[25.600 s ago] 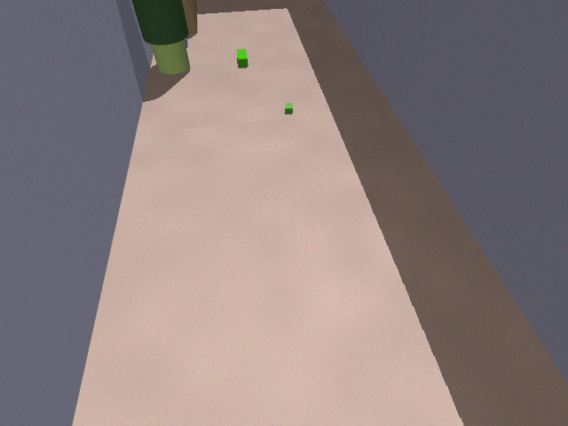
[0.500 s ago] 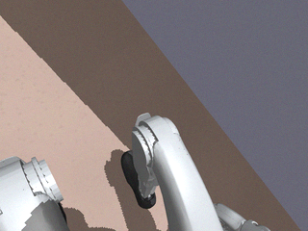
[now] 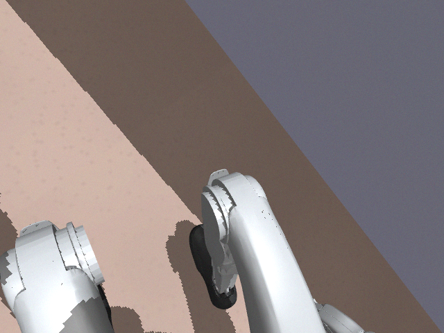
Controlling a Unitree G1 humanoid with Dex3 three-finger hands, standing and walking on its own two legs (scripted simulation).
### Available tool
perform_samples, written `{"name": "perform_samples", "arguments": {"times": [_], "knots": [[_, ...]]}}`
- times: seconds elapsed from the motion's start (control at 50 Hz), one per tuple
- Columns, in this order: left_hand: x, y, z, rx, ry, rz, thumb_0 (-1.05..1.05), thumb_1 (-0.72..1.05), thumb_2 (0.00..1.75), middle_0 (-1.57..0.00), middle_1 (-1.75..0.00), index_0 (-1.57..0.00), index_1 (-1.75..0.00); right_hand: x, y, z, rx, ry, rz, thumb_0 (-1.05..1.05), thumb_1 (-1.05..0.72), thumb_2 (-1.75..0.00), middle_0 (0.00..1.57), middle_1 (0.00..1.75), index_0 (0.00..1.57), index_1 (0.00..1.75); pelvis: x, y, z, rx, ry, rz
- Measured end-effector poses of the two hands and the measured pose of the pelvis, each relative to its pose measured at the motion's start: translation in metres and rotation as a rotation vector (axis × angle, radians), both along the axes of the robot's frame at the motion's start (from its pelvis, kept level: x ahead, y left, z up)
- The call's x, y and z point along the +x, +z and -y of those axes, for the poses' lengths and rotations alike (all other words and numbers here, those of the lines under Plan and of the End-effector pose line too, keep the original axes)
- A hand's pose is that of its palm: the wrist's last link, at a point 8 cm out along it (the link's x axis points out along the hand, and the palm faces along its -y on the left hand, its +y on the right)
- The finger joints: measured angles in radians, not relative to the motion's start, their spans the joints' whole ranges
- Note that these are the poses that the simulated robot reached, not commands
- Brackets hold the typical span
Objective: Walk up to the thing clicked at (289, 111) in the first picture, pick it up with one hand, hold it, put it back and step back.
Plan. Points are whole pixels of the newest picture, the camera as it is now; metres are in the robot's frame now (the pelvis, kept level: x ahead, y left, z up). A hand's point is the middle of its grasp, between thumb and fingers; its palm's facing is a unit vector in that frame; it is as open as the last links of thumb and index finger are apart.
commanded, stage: settle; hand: left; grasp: from above
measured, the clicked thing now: out of the picture +0.45 +0.32 -0.26
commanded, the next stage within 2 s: lift in 0.48 s
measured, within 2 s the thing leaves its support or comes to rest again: neither
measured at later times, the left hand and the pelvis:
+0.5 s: hand out of the picture +0.41 +0.32 -0.15, palm faces -0.35 -0.19 -0.92, open 8.9 cm; pelvis +0.00 -0.01 +0.02, yaw +5 degrees
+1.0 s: hand out of the picture +0.38 +0.33 -0.06, palm faces -0.36 -0.19 -0.91, open 8.9 cm; pelvis +0.00 -0.01 +0.07, yaw +8 degrees
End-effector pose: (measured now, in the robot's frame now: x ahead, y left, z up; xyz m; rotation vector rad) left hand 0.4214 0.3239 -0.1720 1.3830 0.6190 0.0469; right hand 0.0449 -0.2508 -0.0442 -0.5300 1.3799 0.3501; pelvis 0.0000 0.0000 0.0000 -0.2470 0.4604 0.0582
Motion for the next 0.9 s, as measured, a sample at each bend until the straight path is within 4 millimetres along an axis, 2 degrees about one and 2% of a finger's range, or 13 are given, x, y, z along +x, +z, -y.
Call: {"name": "perform_samples", "arguments": {"times": [0.2, 0.32, 0.48, 0.7, 0.9], "knots": [[-0.008, 0.051, -0.005, 0.049, 0.025, -0.045, 0.09, 0.32, 0.17, -1.27, -0.38, -0.78, -0.22, 0.024, -0.013, 0.011, 0.040, -0.081, 0.069, 0.00, -0.91, -0.90, 0.20, 0.30, 0.20, 0.30, 0.003, 0.012, 0.004, 0.039, 0.011, -0.075], [-0.014, 0.064, -0.004, 0.024, 0.015, -0.087, 0.08, 0.31, 0.18, -1.20, -0.36, -0.78, -0.22, 0.033, -0.020, 0.020, 0.032, -0.098, 0.099, 0.00, -0.91, -0.90, 0.20, 0.30, 0.20, 0.30, 0.000, 0.014, 0.008, 0.067, 0.026, -0.075], [-0.011, 0.078, 0.001, 0.012, -0.022, -0.037, 0.08, 0.29, 0.20, -1.15, -0.33, -0.80, -0.23, 0.035, -0.025, 0.023, -0.007, -0.133, 0.080, 0.00, -0.91, -0.91, 0.20, 0.30, 0.20, 0.30, 0.001, 0.017, 0.012, 0.085, 0.037, -0.095], [-0.010, 0.110, -0.004, 0.040, 0.034, -0.039, 0.09, 0.29, 0.19, -1.20, -0.30, -0.81, -0.20, 0.046, -0.022, 0.021, -0.022, -0.185, 0.107, 0.00, -0.92, -0.91, 0.20, 0.30, 0.20, 0.30, 0.001, 0.032, 0.013, 0.100, 0.046, -0.122], [-0.030, 0.138, -0.004, 0.010, 0.015, -0.067, 0.10, 0.32, 0.16, -1.28, -0.29, -0.80, -0.15, 0.045, -0.008, 0.022, -0.038, -0.242, 0.107, 0.00, -0.92, -0.91, 0.20, 0.30, 0.20, 0.30, 0.000, 0.050, 0.012, 0.104, 0.064, -0.127]]}}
